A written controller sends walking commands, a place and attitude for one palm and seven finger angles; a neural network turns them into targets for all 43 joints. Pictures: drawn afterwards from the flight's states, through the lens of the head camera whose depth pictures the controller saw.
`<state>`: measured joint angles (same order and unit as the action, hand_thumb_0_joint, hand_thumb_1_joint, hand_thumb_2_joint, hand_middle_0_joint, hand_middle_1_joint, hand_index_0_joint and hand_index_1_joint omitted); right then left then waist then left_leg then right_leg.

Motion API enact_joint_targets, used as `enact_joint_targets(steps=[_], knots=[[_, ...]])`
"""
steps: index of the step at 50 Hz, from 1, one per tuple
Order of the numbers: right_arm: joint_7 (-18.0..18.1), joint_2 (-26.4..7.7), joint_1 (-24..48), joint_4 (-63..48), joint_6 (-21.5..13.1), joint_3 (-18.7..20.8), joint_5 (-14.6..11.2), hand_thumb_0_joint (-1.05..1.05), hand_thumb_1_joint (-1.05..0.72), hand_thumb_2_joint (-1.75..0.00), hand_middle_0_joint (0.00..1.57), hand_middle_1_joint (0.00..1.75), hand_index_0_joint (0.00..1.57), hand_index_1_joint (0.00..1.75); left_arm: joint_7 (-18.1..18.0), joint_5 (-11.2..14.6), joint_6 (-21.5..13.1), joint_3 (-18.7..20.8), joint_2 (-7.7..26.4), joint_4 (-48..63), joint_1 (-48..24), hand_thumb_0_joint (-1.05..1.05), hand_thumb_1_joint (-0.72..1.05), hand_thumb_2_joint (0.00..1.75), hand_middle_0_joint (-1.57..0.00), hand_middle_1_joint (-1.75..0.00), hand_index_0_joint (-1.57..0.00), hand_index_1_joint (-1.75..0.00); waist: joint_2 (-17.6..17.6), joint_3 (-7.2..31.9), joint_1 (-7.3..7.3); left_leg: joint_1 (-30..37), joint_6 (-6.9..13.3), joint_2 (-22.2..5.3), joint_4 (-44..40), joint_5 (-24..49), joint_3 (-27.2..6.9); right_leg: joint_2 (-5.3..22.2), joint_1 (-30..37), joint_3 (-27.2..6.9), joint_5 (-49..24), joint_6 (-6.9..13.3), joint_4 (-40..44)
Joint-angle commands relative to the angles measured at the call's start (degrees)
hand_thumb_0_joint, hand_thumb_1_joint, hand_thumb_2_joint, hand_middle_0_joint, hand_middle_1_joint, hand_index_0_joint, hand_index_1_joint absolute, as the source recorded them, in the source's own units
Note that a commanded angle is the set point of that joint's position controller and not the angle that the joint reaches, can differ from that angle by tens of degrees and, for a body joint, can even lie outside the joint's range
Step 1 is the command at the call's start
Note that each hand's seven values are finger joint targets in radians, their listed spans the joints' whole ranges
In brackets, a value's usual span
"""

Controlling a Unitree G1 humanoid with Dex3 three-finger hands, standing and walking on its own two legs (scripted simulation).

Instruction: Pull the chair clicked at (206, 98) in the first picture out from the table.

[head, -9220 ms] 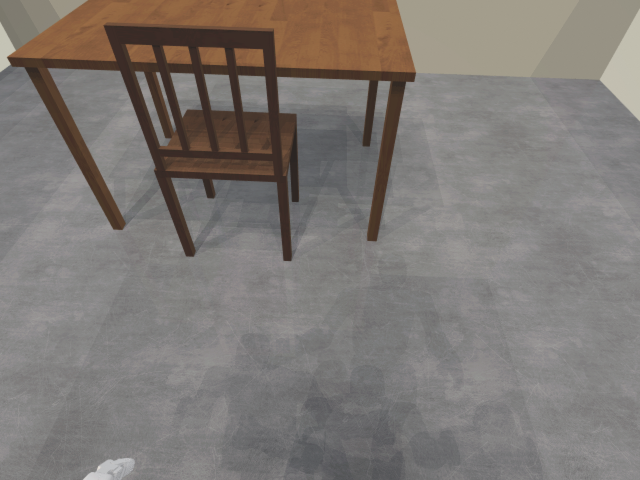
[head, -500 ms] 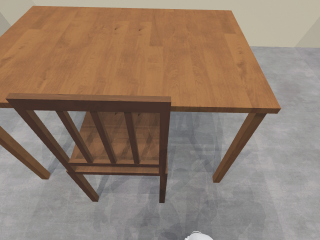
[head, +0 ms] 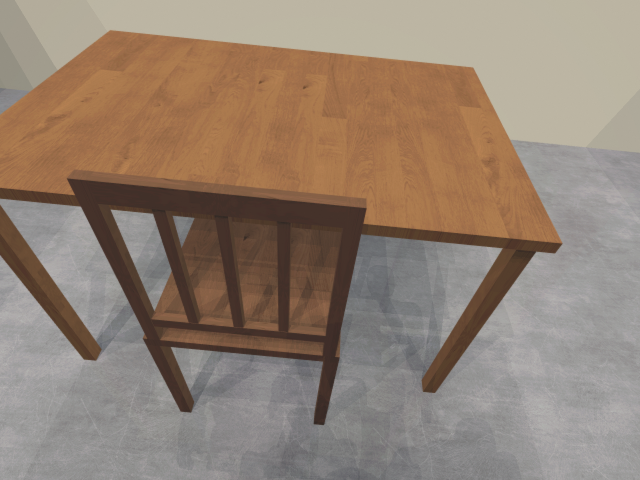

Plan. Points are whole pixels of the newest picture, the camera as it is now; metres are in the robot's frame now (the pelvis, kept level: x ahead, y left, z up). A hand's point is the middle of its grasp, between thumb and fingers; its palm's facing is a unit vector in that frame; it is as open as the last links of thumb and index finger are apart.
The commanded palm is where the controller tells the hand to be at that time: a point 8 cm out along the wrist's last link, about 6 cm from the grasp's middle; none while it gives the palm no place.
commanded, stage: come to a stop and stand still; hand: left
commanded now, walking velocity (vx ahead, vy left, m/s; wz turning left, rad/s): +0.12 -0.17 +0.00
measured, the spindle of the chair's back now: (232, 276) +0.45 +0.18 -0.08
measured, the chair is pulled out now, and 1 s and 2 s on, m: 0.00 0.00 0.00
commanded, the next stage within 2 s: look again from close up in 1.08 s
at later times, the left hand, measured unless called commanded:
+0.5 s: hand out of the picture -0.07 +0.10 -0.17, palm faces +0.04 -0.99 -0.14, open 7.4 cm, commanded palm none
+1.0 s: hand out of the picture -0.04 +0.09 -0.17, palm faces +0.05 -0.99 -0.16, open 7.4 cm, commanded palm none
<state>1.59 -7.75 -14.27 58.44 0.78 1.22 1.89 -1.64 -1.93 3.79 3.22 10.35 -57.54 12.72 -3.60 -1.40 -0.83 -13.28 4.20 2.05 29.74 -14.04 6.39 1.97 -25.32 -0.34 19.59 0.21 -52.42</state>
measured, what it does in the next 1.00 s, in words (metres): steps on the spot: right foot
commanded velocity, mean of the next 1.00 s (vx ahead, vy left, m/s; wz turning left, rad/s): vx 0.01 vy -0.02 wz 0.00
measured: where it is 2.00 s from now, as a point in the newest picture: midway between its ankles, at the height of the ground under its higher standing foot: outside the picture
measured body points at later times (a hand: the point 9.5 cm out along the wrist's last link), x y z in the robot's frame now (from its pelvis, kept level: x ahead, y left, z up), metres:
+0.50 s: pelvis -0.02 -0.04 +0.01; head -0.02 -0.04 +0.46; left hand -0.08 +0.15 -0.15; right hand -0.07 -0.23 -0.16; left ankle +0.03 +0.08 -0.73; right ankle -0.09 -0.10 -0.73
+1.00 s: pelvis +0.01 -0.06 +0.01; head +0.01 -0.06 +0.46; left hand -0.05 +0.14 -0.16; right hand +0.00 -0.27 -0.16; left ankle +0.03 +0.08 -0.73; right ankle -0.09 -0.10 -0.73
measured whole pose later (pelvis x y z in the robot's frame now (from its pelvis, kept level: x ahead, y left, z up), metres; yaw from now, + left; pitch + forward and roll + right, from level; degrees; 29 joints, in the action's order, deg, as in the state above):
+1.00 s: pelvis +0.01 -0.06 +0.01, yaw -1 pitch -2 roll +1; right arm 3.2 -7.3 -15.6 67.0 0.8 -0.4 0.2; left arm -3.5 -0.7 -0.9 -0.5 5.4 -64.2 23.5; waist -1.0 -1.3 -0.6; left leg -11.8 -1.2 -2.9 26.6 -12.4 5.0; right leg -5.1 1.3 1.9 19.6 5.3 -20.4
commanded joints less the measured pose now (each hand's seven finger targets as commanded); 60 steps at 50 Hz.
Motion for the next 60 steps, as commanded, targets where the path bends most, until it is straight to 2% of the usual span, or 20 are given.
enact_joint_targets(steps=[1,5,8,9,12,13,14,15,16,17,19,24,28,29,33,43,50,58,59,60], knots=[[0.23,-7.33,-1.07,-2.45,-1.93,0.96,-0.30,0.00,-0.90,-0.90,0.20,0.30,0.20,0.30,0.30,0.01,-1.88,-0.09,2.04,0.29,6.33,0.00,0.90,0.90,-0.20,-0.30,-0.20,-0.30,6.53,-3.95,-0.30,-4.83,3.67,-14.76,-21.02,-12.95,-16.64,-0.22,0.41,-0.47,0.14,-0.48,-4.39],[0.51,-7.19,-6.28,0.07,-1.75,1.17,-0.30,0.00,-0.90,-0.90,0.20,0.30,0.20,0.30,0.32,0.11,-2.21,-0.65,1.93,0.29,5.98,0.00,0.90,0.90,-0.20,-0.30,-0.20,-0.30,8.30,-3.91,2.33,0.99,5.03,-16.58,-21.37,-14.77,-19.70,0.26,0.22,0.44,5.21,-0.15,4.07],[0.50,-8.12,-7.74,1.21,-1.30,1.51,-0.20,0.00,-0.90,-0.90,0.20,0.30,0.20,0.30,0.21,0.37,-2.08,-1.25,0.94,-0.75,7.70,0.00,0.90,0.90,-0.20,-0.30,-0.20,-0.30,8.68,-1.96,3.01,2.49,4.98,-16.64,-21.06,-14.14,-20.70,-0.28,4.74,0.52,8.51,0.43,12.22],[0.38,-8.07,-7.19,1.63,-1.25,1.44,-0.24,0.00,-0.90,-0.90,0.20,0.30,0.20,0.30,0.11,0.58,-2.23,-1.45,0.77,-1.27,8.63,0.00,0.90,0.90,-0.20,-0.30,-0.20,-0.30,9.28,-2.64,2.43,0.93,5.18,-16.78,-20.59,-12.79,-20.43,-0.25,7.09,0.35,8.41,0.80,16.29],[0.10,-8.02,-6.90,2.94,-0.60,1.51,-0.83,0.00,-0.90,-0.90,0.20,0.30,0.20,0.30,-0.23,0.83,-3.01,-1.90,-0.27,-4.38,14.81,0.00,0.90,0.90,-0.20,-0.30,-0.20,-0.30,5.22,0.26,0.46,-0.47,1.49,-12.48,-16.53,-12.45,-15.95,-1.31,17.61,1.71,-1.40,1.46,33.46],[-0.03,-6.48,-6.83,3.32,-0.47,1.27,-1.17,0.00,-0.90,-0.90,0.20,0.30,0.20,0.30,-0.58,0.90,-3.37,-1.99,0.37,-5.10,15.69,0.00,0.90,0.90,-0.20,-0.30,-0.20,-0.30,2.38,0.03,0.79,-2.03,-0.86,-9.51,-14.07,-10.05,-12.86,0.46,19.92,-0.96,-3.59,2.42,35.91],[-0.12,-4.76,-6.17,3.72,-0.43,0.86,-1.55,0.00,-0.90,-0.90,0.20,0.30,0.20,0.30,-0.93,1.06,-3.68,-2.25,1.46,-5.24,15.00,0.00,0.90,0.90,-0.20,-0.30,-0.20,-0.30,-0.51,-1.90,0.93,-3.63,-2.42,-6.76,-10.79,-7.39,-9.52,3.45,18.58,-4.83,-1.98,3.41,37.79],[-0.18,-3.75,-5.97,3.84,-0.49,0.30,-1.58,0.00,-0.90,-0.90,0.20,0.30,0.20,0.30,-0.96,1.23,-3.93,-2.58,1.89,-5.24,14.32,0.00,0.90,0.90,-0.20,-0.30,-0.20,-0.30,-0.95,-2.32,1.56,0.21,-3.21,-5.03,-7.82,-4.60,-6.91,6.08,13.86,-6.71,1.15,4.46,39.29],[-0.19,-2.95,-5.74,4.63,-0.53,-0.10,-1.37,0.00,-0.90,-0.90,0.20,0.30,0.20,0.30,-0.92,1.41,-4.60,-2.86,1.47,-5.58,12.97,0.00,0.90,0.90,-0.20,-0.30,-0.20,-0.30,-5.11,-2.94,2.24,2.96,-3.30,-4.83,-6.07,-0.57,-6.01,6.33,10.15,-7.73,1.15,4.91,40.44],[-0.14,-2.99,-5.93,5.32,-0.63,-0.25,-1.15,0.00,-0.90,-0.90,0.20,0.30,0.20,0.30,-1.00,1.53,-5.16,-3.18,0.49,-5.62,12.08,0.00,0.90,0.90,-0.20,-0.30,-0.20,-0.30,-7.04,-4.77,2.37,3.78,-3.06,-5.49,-5.51,3.43,-6.24,5.64,8.93,-7.47,-4.08,4.95,40.06],[-0.03,-2.92,-7.17,6.76,-0.93,-0.61,-1.33,0.00,-0.90,-0.90,0.20,0.30,0.20,0.30,-1.15,1.65,-5.47,-3.51,-0.06,-5.88,12.72,0.00,0.90,0.90,-0.20,-0.30,-0.20,-0.30,-3.61,-4.80,2.35,5.31,-2.64,-6.60,-6.62,6.70,-6.63,4.62,10.23,-5.46,-10.88,3.92,38.19],[0.32,-1.92,-7.52,8.61,-0.93,-1.07,-1.56,0.00,-0.90,-0.90,0.20,0.30,0.20,0.30,-1.31,1.69,-5.36,-3.66,-0.41,-6.88,15.46,0.00,0.90,0.90,-0.20,-0.30,-0.20,-0.30,4.51,-7.52,1.32,4.46,-2.56,-7.20,-7.83,6.81,-7.09,3.45,10.36,-4.85,-9.12,3.09,37.92],[0.59,-1.44,-7.55,8.60,-0.91,-1.15,-1.56,0.00,-0.90,-0.90,0.20,0.30,0.20,0.30,-1.47,1.62,-5.54,-3.73,-0.93,-7.15,16.36,0.00,0.90,0.90,-0.20,-0.30,-0.20,-0.30,3.98,-7.11,1.20,4.55,-2.87,-7.19,-7.09,6.94,-6.57,3.88,11.19,-5.27,-12.06,2.58,38.01],[0.62,-1.27,-7.40,8.55,-0.89,-1.12,-1.61,0.00,-0.90,-0.90,0.20,0.30,0.20,0.30,-1.55,1.57,-5.56,-3.66,-0.75,-7.02,16.29,0.00,0.90,0.90,-0.20,-0.30,-0.20,-0.30,2.17,-7.72,1.11,3.88,-2.91,-7.26,-6.76,7.06,-6.36,3.59,11.48,-5.05,-13.83,1.96,38.11],[0.93,-1.35,-7.26,8.17,-1.05,-1.03,-1.62,0.00,-0.90,-0.90,0.20,0.30,0.20,0.30,-1.86,1.50,-5.74,-3.42,-1.24,-6.68,16.56,0.00,0.90,0.90,-0.20,-0.30,-0.20,-0.30,1.48,-4.91,1.13,4.82,-3.03,-7.34,-5.48,8.65,-5.74,4.24,14.33,-5.14,-23.74,0.76,36.67],[1.45,-1.61,-5.16,7.22,-0.76,-1.13,-1.85,0.00,-0.90,-0.90,0.20,0.30,0.20,0.30,-2.30,1.31,-5.52,-2.96,-0.67,-6.66,17.64,0.00,0.90,0.90,-0.20,-0.30,-0.20,-0.30,0.24,-4.17,0.60,4.68,-3.07,-6.92,-3.31,9.96,-4.11,4.97,17.97,-5.10,-42.31,-1.86,34.49],[1.46,-2.09,-4.48,6.91,-0.68,-1.30,-1.97,0.00,-0.90,-0.90,0.20,0.30,0.20,0.30,-2.27,1.38,-5.30,-3.02,0.36,-6.60,17.38,0.00,0.90,0.90,-0.20,-0.30,-0.20,-0.30,1.13,-4.58,0.56,5.95,-2.79,-7.15,-3.59,11.57,-4.18,4.50,17.54,-4.86,-40.42,-2.62,34.91],[1.25,-3.43,-4.66,6.77,-1.04,-1.46,-1.80,0.00,-0.90,-0.90,0.20,0.30,0.20,0.30,-1.96,1.43,-5.26,-3.39,0.67,-6.48,16.23,0.00,0.90,0.90,-0.20,-0.30,-0.20,-0.30,2.06,-3.63,0.79,8.01,-2.35,-8.07,-5.70,13.97,-5.81,3.86,16.29,-4.60,-29.92,-0.96,35.55],[0.49,-7.35,-0.49,0.00,-1.45,-0.80,-1.25,0.00,-0.90,-0.90,0.20,0.30,0.20,0.30,-2.12,1.55,-7.08,-4.09,9.94,-1.75,10.43,0.00,0.90,0.90,-0.20,-0.30,-0.20,-0.30,12.27,-9.04,3.52,6.76,-0.93,-2.88,-1.77,20.85,-7.74,1.90,10.30,-3.82,-36.77,-0.82,30.87],[0.23,-6.12,-3.40,0.37,-2.32,0.66,-0.97,0.00,-0.90,-0.90,0.20,0.30,0.20,0.30,-2.18,1.24,-6.38,-2.26,6.56,-1.29,12.43,0.00,0.90,0.90,-0.20,-0.30,-0.20,-0.30,11.99,-6.01,1.28,3.31,-1.29,-7.25,0.78,15.81,-7.04,4.37,9.73,-4.85,-20.61,-0.62,30.36]])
